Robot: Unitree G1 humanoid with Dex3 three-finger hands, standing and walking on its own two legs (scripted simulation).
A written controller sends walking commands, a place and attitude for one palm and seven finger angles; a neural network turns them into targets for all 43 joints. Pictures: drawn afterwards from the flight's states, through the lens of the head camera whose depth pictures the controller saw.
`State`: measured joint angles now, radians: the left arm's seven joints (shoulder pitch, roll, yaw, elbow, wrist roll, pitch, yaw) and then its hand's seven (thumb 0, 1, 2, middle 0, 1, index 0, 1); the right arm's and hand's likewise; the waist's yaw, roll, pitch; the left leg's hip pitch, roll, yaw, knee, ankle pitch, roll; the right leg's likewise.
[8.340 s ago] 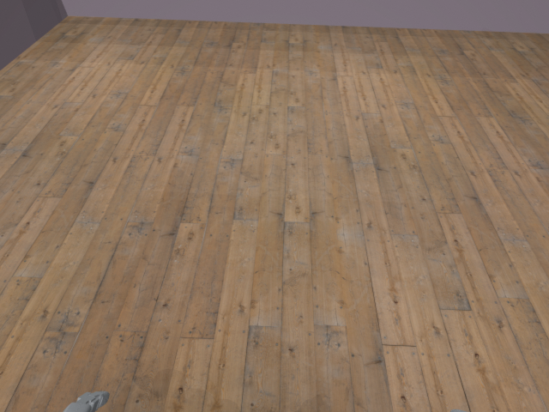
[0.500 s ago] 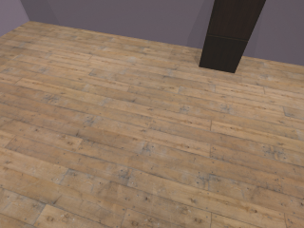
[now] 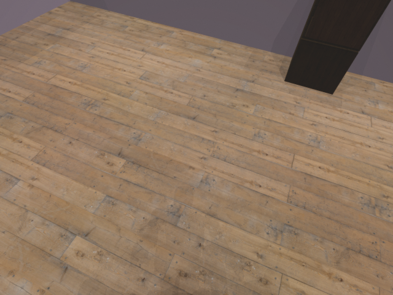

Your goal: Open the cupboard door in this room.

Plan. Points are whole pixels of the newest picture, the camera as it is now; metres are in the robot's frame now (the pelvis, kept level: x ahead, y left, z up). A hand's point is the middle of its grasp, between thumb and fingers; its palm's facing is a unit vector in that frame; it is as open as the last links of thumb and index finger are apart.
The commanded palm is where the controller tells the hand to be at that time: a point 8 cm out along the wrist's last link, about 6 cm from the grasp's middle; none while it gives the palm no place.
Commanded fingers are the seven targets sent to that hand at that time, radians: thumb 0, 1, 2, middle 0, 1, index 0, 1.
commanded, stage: stand and wait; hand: left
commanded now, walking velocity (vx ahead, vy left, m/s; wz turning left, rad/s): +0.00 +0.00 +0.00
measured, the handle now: out of the picture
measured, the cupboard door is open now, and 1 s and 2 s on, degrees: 0 0 0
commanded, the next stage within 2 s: turn or walk to find it in 0.48 s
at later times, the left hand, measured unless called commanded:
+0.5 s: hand out of the picture -0.01 +0.11 -0.17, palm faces +0.06 -0.98 -0.18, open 7.4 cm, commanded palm none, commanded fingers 0.00 0.90 0.90 -0.20 -0.30 -0.20 -0.30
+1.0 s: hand out of the picture +0.04 +0.15 -0.18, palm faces +0.00 -0.98 -0.21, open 7.4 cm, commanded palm none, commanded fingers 0.00 0.90 0.90 -0.20 -0.30 -0.20 -0.30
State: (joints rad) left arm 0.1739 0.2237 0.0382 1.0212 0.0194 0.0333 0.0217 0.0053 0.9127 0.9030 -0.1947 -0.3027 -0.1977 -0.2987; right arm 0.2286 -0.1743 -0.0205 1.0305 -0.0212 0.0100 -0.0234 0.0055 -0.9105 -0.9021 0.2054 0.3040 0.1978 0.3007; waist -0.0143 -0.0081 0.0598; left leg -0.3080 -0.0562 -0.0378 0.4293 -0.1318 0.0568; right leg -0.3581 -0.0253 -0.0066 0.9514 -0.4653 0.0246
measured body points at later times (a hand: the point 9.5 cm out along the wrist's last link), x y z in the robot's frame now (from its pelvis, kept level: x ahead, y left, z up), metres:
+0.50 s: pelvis +0.01 -0.06 +0.00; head +0.02 -0.07 +0.45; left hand -0.01 +0.16 -0.16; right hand +0.01 -0.30 -0.16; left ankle +0.05 +0.09 -0.74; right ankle -0.03 -0.16 -0.74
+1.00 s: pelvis +0.01 -0.04 -0.01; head +0.03 -0.04 +0.44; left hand +0.04 +0.20 -0.16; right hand +0.04 -0.28 -0.16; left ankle +0.05 +0.09 -0.74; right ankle -0.03 -0.16 -0.74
